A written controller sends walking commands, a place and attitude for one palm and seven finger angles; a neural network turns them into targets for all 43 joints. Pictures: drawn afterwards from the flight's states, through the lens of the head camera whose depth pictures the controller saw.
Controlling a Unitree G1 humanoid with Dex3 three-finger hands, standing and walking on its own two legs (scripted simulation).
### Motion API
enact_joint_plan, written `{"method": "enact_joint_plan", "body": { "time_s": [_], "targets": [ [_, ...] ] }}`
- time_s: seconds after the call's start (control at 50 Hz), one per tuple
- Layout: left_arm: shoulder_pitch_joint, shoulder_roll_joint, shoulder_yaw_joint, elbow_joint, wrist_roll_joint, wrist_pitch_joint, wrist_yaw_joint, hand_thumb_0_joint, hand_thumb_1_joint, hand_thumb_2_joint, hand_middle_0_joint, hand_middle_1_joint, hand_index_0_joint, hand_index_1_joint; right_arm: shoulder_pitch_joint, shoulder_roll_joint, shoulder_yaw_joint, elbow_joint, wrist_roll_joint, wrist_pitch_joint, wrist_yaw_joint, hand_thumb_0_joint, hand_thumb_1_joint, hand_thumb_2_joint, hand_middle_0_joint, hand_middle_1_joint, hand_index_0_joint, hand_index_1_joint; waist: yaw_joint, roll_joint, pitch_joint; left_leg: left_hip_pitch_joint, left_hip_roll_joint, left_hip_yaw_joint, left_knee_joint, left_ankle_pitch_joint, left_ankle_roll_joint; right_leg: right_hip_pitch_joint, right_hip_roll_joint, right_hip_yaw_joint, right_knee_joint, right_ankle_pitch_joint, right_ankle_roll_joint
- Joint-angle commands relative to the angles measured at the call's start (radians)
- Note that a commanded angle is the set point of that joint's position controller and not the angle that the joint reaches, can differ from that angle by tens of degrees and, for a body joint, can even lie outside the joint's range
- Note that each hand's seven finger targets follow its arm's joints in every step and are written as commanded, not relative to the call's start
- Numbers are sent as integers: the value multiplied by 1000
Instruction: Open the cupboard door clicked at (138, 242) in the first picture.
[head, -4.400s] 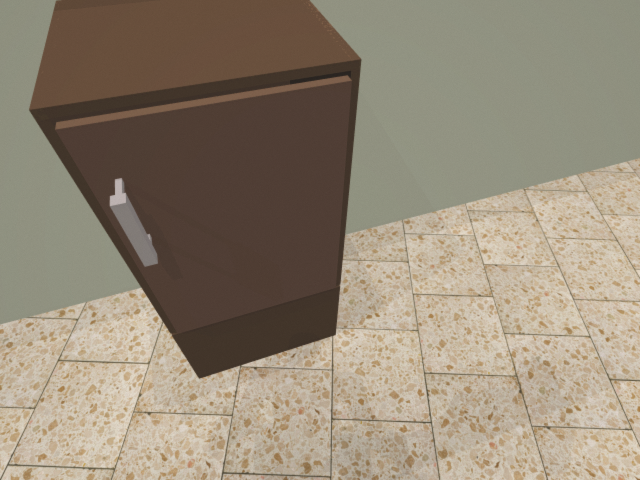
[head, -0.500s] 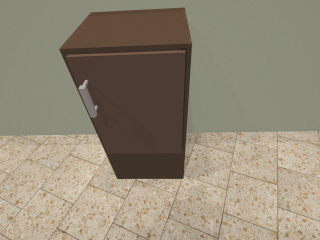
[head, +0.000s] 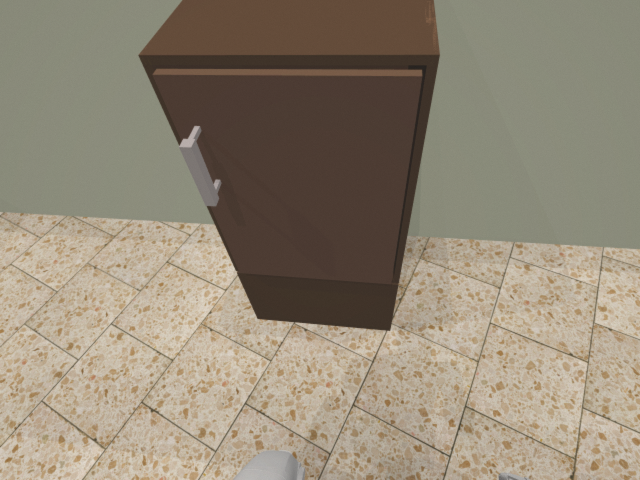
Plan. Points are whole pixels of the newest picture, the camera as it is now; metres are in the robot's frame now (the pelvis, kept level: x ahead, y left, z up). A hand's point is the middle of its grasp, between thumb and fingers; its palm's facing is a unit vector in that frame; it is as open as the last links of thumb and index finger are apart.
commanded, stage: come to a stop and stand still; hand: left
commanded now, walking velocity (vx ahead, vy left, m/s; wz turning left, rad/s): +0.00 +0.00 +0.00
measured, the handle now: (204, 167) +0.61 +0.30 -0.01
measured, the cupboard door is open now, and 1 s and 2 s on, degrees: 0 0 0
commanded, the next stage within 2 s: look again from close up in 0.94 s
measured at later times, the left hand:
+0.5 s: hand out of the picture +0.04 +0.24 -0.18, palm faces -0.02 -0.97 -0.24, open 7.4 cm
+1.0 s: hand out of the picture -0.06 +0.19 -0.18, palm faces +0.00 -0.99 -0.16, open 7.4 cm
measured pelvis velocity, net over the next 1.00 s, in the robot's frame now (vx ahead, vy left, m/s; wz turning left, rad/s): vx -0.04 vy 0.03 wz -0.04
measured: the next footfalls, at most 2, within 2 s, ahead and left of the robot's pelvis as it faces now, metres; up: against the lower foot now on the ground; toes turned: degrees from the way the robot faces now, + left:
left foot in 0.12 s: +0.03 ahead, +0.15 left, +0.00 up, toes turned +2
right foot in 0.44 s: -0.03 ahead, -0.07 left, +0.00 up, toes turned -4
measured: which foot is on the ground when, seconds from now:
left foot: up 0.00-0.10, down 0.12-1.00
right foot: down 0.00-0.14, up 0.16-0.42, down 0.44-1.00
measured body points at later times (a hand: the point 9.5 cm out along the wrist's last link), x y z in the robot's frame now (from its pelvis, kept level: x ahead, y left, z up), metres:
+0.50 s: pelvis -0.02 +0.06 -0.01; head +0.00 +0.05 +0.44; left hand +0.04 +0.30 -0.16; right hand +0.01 -0.17 -0.16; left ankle -0.01 +0.15 -0.74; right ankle -0.07 -0.07 -0.75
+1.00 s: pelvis -0.04 +0.03 +0.00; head -0.02 +0.03 +0.45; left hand -0.05 +0.24 -0.16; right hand -0.08 -0.18 -0.17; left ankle -0.01 +0.15 -0.74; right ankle -0.07 -0.07 -0.74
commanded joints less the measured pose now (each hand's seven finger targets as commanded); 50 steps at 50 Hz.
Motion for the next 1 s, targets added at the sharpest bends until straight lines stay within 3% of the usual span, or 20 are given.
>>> {"method": "enact_joint_plan", "body": {
  "time_s": [0.0,0.02,0.06,0.08,0.1,0.12,0.14,0.16,0.18,0.26,0.34,0.38,0.4,0.44,0.46,0.5,0.52,0.64,0.78,0.98],
  "targets": [
    [34,211,38,-56,8,-12,4,0,900,900,-200,-300,-200,-300,15,0,19,-54,12,-39,1,0,-900,-900,200,300,200,300,-21,-242,-78,59,20,36,-276,-58,25,89,-248,198,-29,784,-120],
    [25,214,41,-58,7,-10,3,0,900,900,-200,-300,-200,-300,22,3,21,-52,13,-46,0,0,-900,-900,200,300,200,300,-21,-246,-94,118,14,45,-361,-34,33,79,-241,199,-12,768,-111],
    [-14,218,41,-56,-8,-8,-2,0,900,900,-200,-300,-200,-300,100,-1,24,-20,12,-63,-4,0,-900,-900,200,300,200,300,-58,-232,-131,291,6,71,-605,183,43,31,-185,160,54,672,-53],
    [-11,198,37,-67,-12,-4,-3,0,900,900,-200,-300,-200,-300,139,-41,18,-10,9,-76,-5,0,-900,-900,200,300,200,300,-63,-143,-157,408,73,36,-651,353,54,-34,-134,137,137,485,-17],
    [20,143,28,-75,-20,0,-5,0,900,900,-200,-300,-200,-300,147,-104,6,-15,1,-86,-9,0,-900,-900,200,300,200,300,-54,74,-200,506,249,-140,-609,673,128,-166,-54,78,209,141,36],
    [18,113,16,-73,-18,4,1,0,900,900,-200,-300,-200,-300,131,-117,6,-18,3,-79,-11,0,-900,-900,200,300,200,300,-46,175,-170,431,353,-196,-628,871,223,-193,-17,60,314,-270,66],
    [-1,115,16,-72,-16,10,4,0,900,900,-200,-300,-200,-300,111,-98,15,-21,-1,-75,-15,0,-900,-900,200,300,200,300,-41,139,-131,351,347,-154,-647,821,261,-182,-15,96,396,-312,66],
    [-35,118,18,-64,-16,20,3,0,900,900,-200,-300,-200,-300,100,-69,23,-15,-4,-81,-26,0,-900,-900,200,300,200,300,-45,184,-100,299,312,-166,-685,777,254,-173,-17,124,439,-284,73],
    [-38,132,23,-52,-16,24,-1,0,900,900,-200,-300,-200,-300,69,-53,30,-18,-3,-83,-31,0,-900,-900,200,300,200,300,-27,194,-82,269,292,-152,-695,718,250,-170,-30,140,461,-256,72],
    [-71,124,16,-39,-12,26,-15,0,900,900,-200,-300,-200,-300,57,-40,30,-14,-3,-83,-26,0,-900,-900,200,300,200,300,-26,104,-77,263,238,-116,-735,475,235,-143,-29,111,372,-168,78],
    [-123,119,9,-43,-12,17,-21,0,900,900,-200,-300,-200,-300,128,-44,18,19,-4,-93,-25,0,-900,-900,200,300,200,300,-51,69,-111,341,232,-123,-717,489,220,-107,-23,82,172,-115,81],
    [-105,134,9,-28,-15,9,-20,0,900,900,-200,-300,-200,-300,141,-41,18,35,2,-96,-24,0,-900,-900,200,300,200,300,-37,50,-134,338,208,-111,-675,504,190,-24,-22,83,6,3,77],
    [-86,140,7,-17,-15,1,-18,0,900,900,-200,-300,-200,-300,142,-31,23,41,7,-98,-22,0,-900,-900,200,300,200,300,-31,19,-148,324,180,-89,-641,462,156,30,-36,101,-95,109,73],
    [-116,174,5,-11,-16,-13,-15,0,900,900,-200,-300,-200,-300,153,7,31,50,14,-99,-15,0,-900,-900,200,300,200,300,-60,-54,-131,287,118,-42,-638,320,93,37,-112,189,-108,252,36],
    [-134,180,2,-12,-19,-13,-17,0,900,900,-200,-300,-200,-300,163,3,34,57,12,-99,-11,0,-900,-900,200,300,200,300,-66,-30,-111,297,109,-41,-667,272,84,9,-120,173,-103,230,31],
    [-150,166,1,-5,-20,-14,-17,0,900,900,-200,-300,-200,-300,172,-4,36,82,5,-94,-11,0,-900,-900,200,300,200,300,-65,-115,-111,322,118,-32,-654,336,83,4,-84,154,-91,247,40],
    [-154,160,-4,-2,-21,-14,-17,0,900,900,-200,-300,-200,-300,182,-9,38,93,6,-95,-12,0,-900,-900,200,300,200,300,-67,-118,-94,327,121,-29,-667,309,84,-10,-85,154,-106,205,41],
    [-134,150,-11,24,-26,-9,-18,0,900,900,-200,-300,-200,-300,215,2,52,140,5,-89,-11,0,-900,-900,200,300,200,300,-62,-54,12,284,111,-26,-719,157,80,-61,-73,163,-158,50,39],
    [-88,134,-14,42,-29,-13,-17,0,900,900,-200,-300,-200,-300,254,14,55,161,7,-84,-15,0,-900,-900,200,300,200,300,-64,-43,-4,295,109,-20,-697,146,79,-72,-69,173,-176,17,31],
    [-30,97,-19,68,-27,-23,-12,0,900,900,-200,-300,-200,-300,274,37,54,170,10,-91,-22,0,-900,-900,200,300,200,300,-67,-42,-21,324,122,-13,-671,222,81,-74,-59,175,-162,100,29]
  ]
}}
